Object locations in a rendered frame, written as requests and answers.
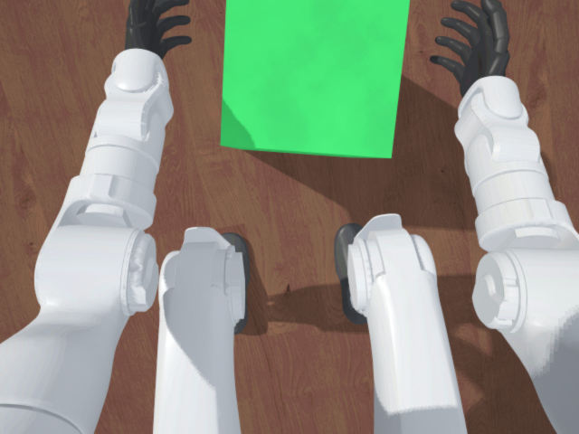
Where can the right robot foot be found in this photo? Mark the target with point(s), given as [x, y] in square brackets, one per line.
[345, 236]

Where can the robot left hand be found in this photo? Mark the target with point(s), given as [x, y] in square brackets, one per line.
[144, 30]

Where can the robot left thigh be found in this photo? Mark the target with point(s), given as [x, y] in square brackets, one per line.
[195, 385]

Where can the robot left forearm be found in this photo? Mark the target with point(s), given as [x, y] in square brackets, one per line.
[117, 179]

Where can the carton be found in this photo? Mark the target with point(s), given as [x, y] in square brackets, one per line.
[313, 77]

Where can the left robot upper arm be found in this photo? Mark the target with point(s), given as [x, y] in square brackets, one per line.
[55, 373]

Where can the right robot upper arm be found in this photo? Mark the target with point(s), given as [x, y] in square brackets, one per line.
[531, 296]

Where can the robot right forearm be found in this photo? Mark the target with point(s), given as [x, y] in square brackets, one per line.
[508, 179]

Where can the robot right hand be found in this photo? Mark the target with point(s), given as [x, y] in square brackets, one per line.
[489, 55]

